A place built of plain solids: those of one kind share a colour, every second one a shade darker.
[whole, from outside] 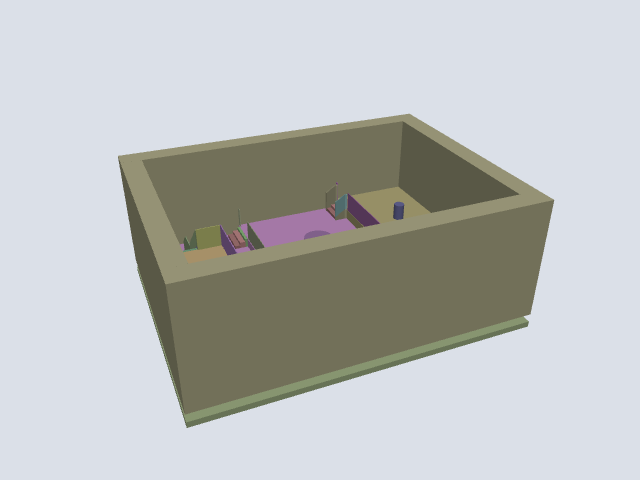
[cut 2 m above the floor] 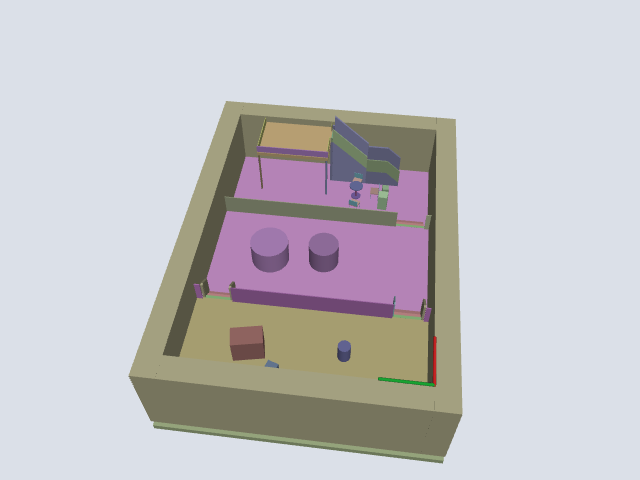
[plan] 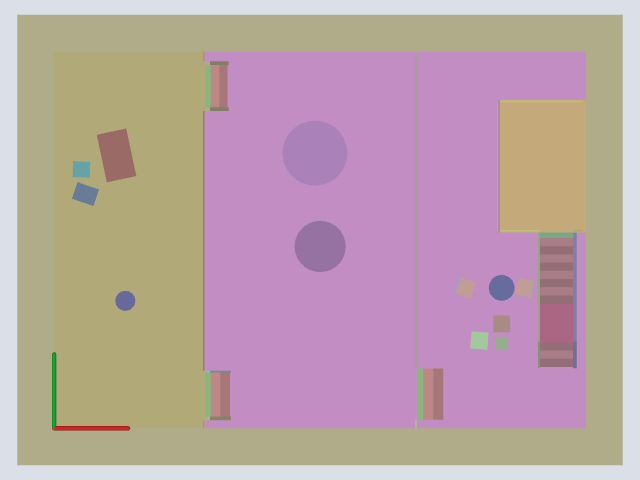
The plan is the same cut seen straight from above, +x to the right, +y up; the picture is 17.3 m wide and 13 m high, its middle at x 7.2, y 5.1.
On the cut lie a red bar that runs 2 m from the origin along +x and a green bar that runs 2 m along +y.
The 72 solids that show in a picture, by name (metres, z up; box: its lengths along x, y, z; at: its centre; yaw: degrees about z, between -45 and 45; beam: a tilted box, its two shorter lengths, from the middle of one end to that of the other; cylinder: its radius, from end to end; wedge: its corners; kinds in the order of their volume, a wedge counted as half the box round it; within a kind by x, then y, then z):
{
 "wall_1": {"box": [1.0, 10.2, 6.01], "at": [-0.5, 5.1, 2.0]},
 "wall_2": {"box": [0.12, 0.1, 1.53], "at": [4.16, 0.27, 1.18]},
 "wall_3": {"box": [0.12, 0.1, 1.47], "at": [4.16, 9.89, 1.15]},
 "wall_4": {"wedge": [[4.22, 0.22, 0.42], [4.22, 0.22, 1.96], [4.22, 0.32, 0.42], [4.22, 0.32, 1.96], [4.79, 0.22, 0.42], [4.79, 0.22, 1.59], [4.79, 0.32, 0.42], [4.79, 0.32, 1.59]]},
 "wall_5": {"wedge": [[4.22, 1.51, 0.42], [4.22, 1.51, 1.05], [4.22, 1.56, 0.42], [4.22, 1.56, 1.05], [4.79, 1.51, 0.42], [4.79, 1.51, 0.68], [4.79, 1.56, 0.42], [4.79, 1.56, 0.68]]},
 "wall_6": {"wedge": [[4.22, 8.59, 0.42], [4.22, 8.59, 1.9], [4.22, 8.69, 0.42], [4.22, 8.69, 1.9], [4.73, 8.59, 0.42], [4.73, 8.59, 1.53], [4.73, 8.69, 0.42], [4.73, 8.69, 1.53]]},
 "wall_7": {"wedge": [[4.22, 9.84, 0.42], [4.22, 9.84, 1.9], [4.22, 9.94, 0.42], [4.22, 9.94, 1.9], [4.73, 9.84, 0.42], [4.73, 9.84, 1.53], [4.73, 9.94, 0.42], [4.73, 9.94, 1.53]]},
 "wall_8": {"box": [16.4, 1.0, 6.01], "at": [7.2, -0.5, 2.0]},
 "wall_9": {"box": [16.4, 1.0, 6.01], "at": [7.2, 10.7, 2.0]},
 "wall_10": {"box": [1.0, 10.2, 6.01], "at": [14.9, 5.1, 2.0]},
 "floor_1": {"box": [5.75, 10.2, 1.47], "at": [6.97, 5.1, -0.27]},
 "floor_2": {"box": [4.55, 10.2, 1.0], "at": [12.12, 5.1, -0.5]},
 "floor_zta_1": {"box": [4.1, 10.2, 1.98], "at": [2.05, 5.1, -0.01]},
 "floor_base_1": {"box": [16.4, 12.2, 0.3], "at": [7.2, 5.1, -1.57]},
 "tank_low_1": {"cylinder": 0.88, "from": [7.06, 7.45, 0.47], "to": [7.06, 7.45, 1.67]},
 "tank_low_2": {"cylinder": 0.69, "from": [7.2, 4.92, 0.47], "to": [7.2, 4.92, 1.7]},
 "step_sar_1": {"box": [0.9, 0.25, 0.25], "at": [13.61, 1.78, 0.08]},
 "step_sar_2": {"box": [0.9, 0.25, 0.45], "at": [13.61, 2.01, 0.18]},
 "step_sar_3": {"box": [0.9, 0.25, 0.65], "at": [13.61, 2.23, 0.28]},
 "step_sar_4": {"box": [0.9, 0.25, 1.05], "at": [13.61, 3.5, 0.48]},
 "step_sar_5": {"box": [0.9, 0.25, 1.25], "at": [13.61, 3.72, 0.58]},
 "step_sar_6": {"box": [0.9, 0.25, 1.46], "at": [13.61, 3.95, 0.68]},
 "step_sar_7": {"box": [0.9, 0.25, 1.66], "at": [13.61, 4.17, 0.78]},
 "step_sar_8": {"box": [0.9, 0.25, 1.86], "at": [13.61, 4.39, 0.88]},
 "step_sar_9": {"box": [0.9, 0.25, 2.06], "at": [13.61, 4.61, 0.98]},
 "step_sar_10": {"box": [0.9, 0.25, 2.26], "at": [13.61, 4.83, 1.08]},
 "step_sar_11": {"box": [0.9, 0.25, 2.46], "at": [13.61, 5.06, 1.18]},
 "floor_zgal_1": {"box": [2.4, 3.6, 0.2], "at": [13.2, 7.1, 2.51]},
 "zta_pallet_load_1": {"box": [0.82, 1.32, 1.23], "at": [1.69, 7.39, 1.59], "yaw": 11.9},
 "floor_sar_l1a_1": {"box": [0.9, 1.08, 0.85], "at": [13.61, 2.87, 0.38]},
 "wall_sar_1": {"wedge": [[13.11, 1.63, -0.05], [13.11, 1.63, 0.26], [13.11, 2.35, -0.05], [13.11, 2.35, 0.92], [13.16, 1.63, -0.05], [13.16, 1.63, 0.26], [13.16, 2.35, -0.05], [13.16, 2.35, 0.92]]},
 "wall_sar_2": {"wedge": [[13.11, 3.38, -0.05], [13.11, 3.38, 1.09], [13.11, 5.18, -0.05], [13.11, 5.18, 2.73], [13.16, 3.38, -0.05], [13.16, 3.38, 1.09], [13.16, 5.18, -0.05], [13.16, 5.18, 2.73]]},
 "wall_sar_3": {"box": [0.05, 1.02, 0.94], "at": [13.13, 2.86, 0.42]},
 "wall_sar_4": {"box": [0.05, 0.12, 2.75], "at": [13.13, 5.24, 1.32]},
 "wall_sar_5": {"wedge": [[14.05, 1.63, -0.05], [14.05, 1.63, 1.12], [14.05, 2.35, -0.05], [14.05, 2.35, 1.78], [14.15, 1.63, -0.05], [14.15, 1.63, 1.12], [14.15, 2.35, -0.05], [14.15, 2.35, 1.78]]},
 "wall_sar_6": {"wedge": [[14.05, 3.38, -0.05], [14.05, 3.38, 1.95], [14.05, 5.18, -0.05], [14.05, 5.18, 3.59], [14.15, 3.38, -0.05], [14.15, 3.38, 1.95], [14.15, 5.18, -0.05], [14.15, 5.18, 3.59]]},
 "wall_sar_7": {"box": [0.1, 1.02, 1.8], "at": [14.1, 2.86, 0.85]},
 "step_1": {"box": [0.25, 1.15, 0.39], "at": [4.34, 9.27, 0.61]},
 "step_2": {"box": [0.28, 1.2, 0.38], "at": [4.36, 0.91, 0.61]},
 "step_3": {"box": [0.25, 1.15, 0.22], "at": [4.57, 9.27, 0.53]},
 "step_4": {"box": [0.28, 1.2, 0.22], "at": [4.62, 0.91, 0.53]},
 "step_5": {"box": [0.3, 1.39, 0.36], "at": [10.12, 0.93, 0.13]},
 "step_6": {"box": [0.3, 1.39, 0.21], "at": [10.39, 0.93, 0.05]},
 "floor_sar_hda_1": {"box": [0.9, 0.15, 2.66], "at": [13.61, 5.23, 1.28]},
 "rail_rim_1": {"box": [0.04, 0.23, 1.02], "at": [9.8, 0.12, 0.98]},
 "rail_rim_2": {"box": [0.04, 8.58, 1.02], "at": [9.8, 5.91, 0.98]},
 "zta_rail_rim_1": {"box": [0.04, 0.22, 1.02], "at": [4.05, 0.11, 1.49]},
 "zta_rail_rim_2": {"box": [0.04, 7.03, 1.02], "at": [4.05, 5.08, 1.49]},
 "zta_rail_rim_3": {"box": [0.04, 0.26, 1.02], "at": [4.05, 10.07, 1.49]},
 "floor_hda_1": {"box": [0.14, 1.2, 0.56], "at": [4.17, 0.91, 0.7]},
 "floor_hda_2": {"box": [0.15, 1.15, 0.56], "at": [4.17, 9.27, 0.7]},
 "floor_hda_3": {"box": [0.14, 1.39, 0.52], "at": [9.92, 0.93, 0.21]},
 "bin_1": {"box": [0.47, 0.47, 0.89], "at": [11.52, 2.38, 0.45], "yaw": -4.5},
 "bin_2": {"box": [0.34, 0.33, 0.81], "at": [12.12, 2.29, 0.41], "yaw": 3.2},
 "zta_barrel_1": {"cylinder": 0.27, "from": [1.93, 3.45, 0.98], "to": [1.93, 3.45, 1.8]},
 "rail_sar_1": {"wedge": [[13.11, 1.63, 0.26], [13.11, 1.63, 1.07], [13.11, 2.35, 0.92], [13.11, 2.35, 1.73], [13.16, 1.63, 0.26], [13.16, 1.63, 1.07], [13.16, 2.35, 0.92], [13.16, 2.35, 1.73]]},
 "rail_sar_2": {"wedge": [[13.11, 3.38, 1.09], [13.11, 3.38, 1.9], [13.11, 5.18, 2.72], [13.11, 5.18, 3.54], [13.16, 3.38, 1.09], [13.16, 3.38, 1.9], [13.16, 5.18, 2.72], [13.16, 5.18, 3.54]]},
 "rail_sar_3": {"box": [0.05, 1.02, 0.81], "at": [13.13, 2.86, 1.3]},
 "zgal_rail_1": {"box": [0.04, 3.6, 1.02], "at": [12.05, 7.1, 3.12]},
 "zgal_rail_end_1": {"box": [1.08, 0.04, 1.02], "at": [12.62, 5.35, 3.12]},
 "zgal_rail_end_2": {"box": [2.24, 0.04, 1.02], "at": [13.2, 8.85, 3.12]},
 "zta_carton_1": {"box": [0.62, 0.48, 0.31], "at": [0.85, 6.34, 1.13], "yaw": -18.6},
 "zta_hose_coil_1": {"box": [0.47, 0.43, 0.13], "at": [0.74, 7.01, 0.99], "yaw": -1.8},
 "chair_seat_1": {"box": [0.45, 0.46, 0.04], "at": [11.14, 3.8, 0.47], "yaw": -17.6},
 "chair_seat_2": {"box": [0.46, 0.45, 0.04], "at": [12.12, 2.83, 0.47]},
 "chair_seat_3": {"box": [0.45, 0.46, 0.04], "at": [12.76, 3.8, 0.47], "yaw": -12.7},
 "rail_1": {"wedge": [[4.22, 1.51, 1.05], [4.22, 1.51, 1.95], [4.22, 1.56, 1.05], [4.22, 1.56, 1.95], [4.79, 1.51, 0.68], [4.79, 1.51, 1.58], [4.79, 1.56, 0.68], [4.79, 1.56, 1.58]]},
 "zgal_post0a_1": {"cylinder": 0.045, "from": [12.06, 5.38, 0.0], "to": [12.06, 5.38, 2.41]},
 "zgal_post1a_1": {"cylinder": 0.045, "from": [12.06, 8.82, 0.0], "to": [12.06, 8.82, 2.41]},
 "top_1": {"cylinder": 0.35, "from": [12.12, 3.8, 0.71], "to": [12.12, 3.8, 0.75]},
 "foot_1": {"cylinder": 0.25, "from": [12.12, 3.8, -0.05], "to": [12.12, 3.8, 0.02]},
 "chair_back_1": {"box": [0.024, 0.46, 0.33], "at": [12.96, 3.76, 0.66], "yaw": -12.7}
}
